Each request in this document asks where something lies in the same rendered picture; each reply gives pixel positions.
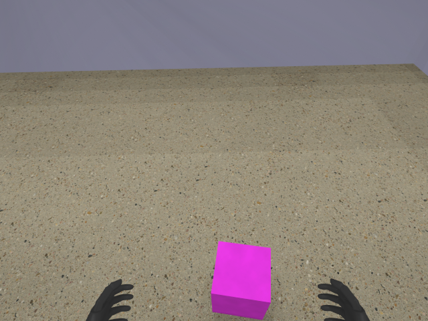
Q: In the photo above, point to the right robot hand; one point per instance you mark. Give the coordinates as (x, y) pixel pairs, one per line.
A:
(350, 308)

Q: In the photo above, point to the left robot hand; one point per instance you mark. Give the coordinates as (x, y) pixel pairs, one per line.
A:
(102, 310)

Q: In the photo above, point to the carton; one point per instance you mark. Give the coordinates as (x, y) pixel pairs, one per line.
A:
(242, 280)

